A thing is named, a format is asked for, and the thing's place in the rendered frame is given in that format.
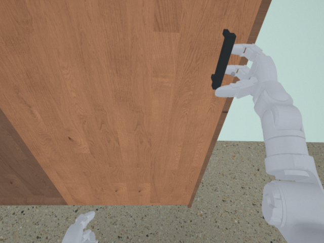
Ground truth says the right robot hand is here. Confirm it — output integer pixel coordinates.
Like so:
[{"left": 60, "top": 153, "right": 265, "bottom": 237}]
[{"left": 215, "top": 44, "right": 277, "bottom": 99}]

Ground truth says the wardrobe door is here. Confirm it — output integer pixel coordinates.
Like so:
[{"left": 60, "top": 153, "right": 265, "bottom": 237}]
[
  {"left": 0, "top": 0, "right": 262, "bottom": 205},
  {"left": 0, "top": 108, "right": 62, "bottom": 197}
]

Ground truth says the right robot upper arm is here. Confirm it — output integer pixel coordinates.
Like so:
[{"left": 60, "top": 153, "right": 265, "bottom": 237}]
[{"left": 262, "top": 180, "right": 324, "bottom": 243}]

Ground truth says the handle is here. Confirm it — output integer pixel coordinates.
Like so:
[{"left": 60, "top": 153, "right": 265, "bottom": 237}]
[{"left": 211, "top": 29, "right": 236, "bottom": 90}]

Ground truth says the left robot hand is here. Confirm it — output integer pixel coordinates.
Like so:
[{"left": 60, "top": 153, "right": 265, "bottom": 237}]
[{"left": 62, "top": 211, "right": 98, "bottom": 243}]

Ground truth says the robot right forearm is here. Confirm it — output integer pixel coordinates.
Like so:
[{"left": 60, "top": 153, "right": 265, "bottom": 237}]
[{"left": 253, "top": 80, "right": 324, "bottom": 193}]

